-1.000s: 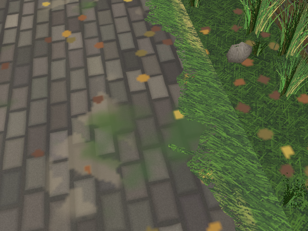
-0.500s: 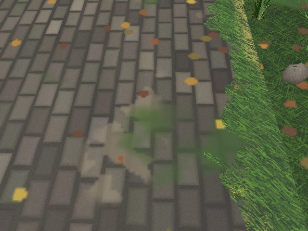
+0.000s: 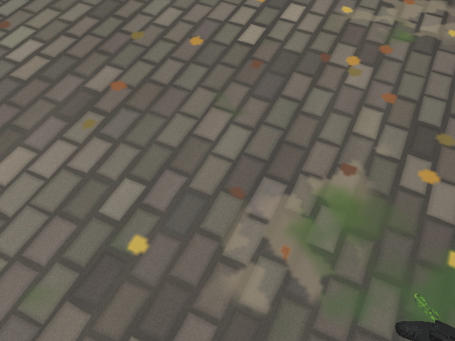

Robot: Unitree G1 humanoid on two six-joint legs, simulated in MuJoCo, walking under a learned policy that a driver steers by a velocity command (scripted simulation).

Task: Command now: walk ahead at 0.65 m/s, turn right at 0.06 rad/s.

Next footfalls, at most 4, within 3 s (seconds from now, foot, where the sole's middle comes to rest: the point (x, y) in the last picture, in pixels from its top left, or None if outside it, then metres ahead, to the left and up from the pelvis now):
0.44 right None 0.43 -0.07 -0.77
0.86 left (295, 220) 0.89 -0.15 -0.77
1.30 right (414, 186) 1.08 -0.59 -0.77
1.72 left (396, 102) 1.54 -0.60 -0.77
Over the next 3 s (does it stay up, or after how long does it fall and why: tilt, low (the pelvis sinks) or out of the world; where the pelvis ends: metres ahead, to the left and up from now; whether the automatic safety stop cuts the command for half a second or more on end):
stays up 1.54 -0.69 0.00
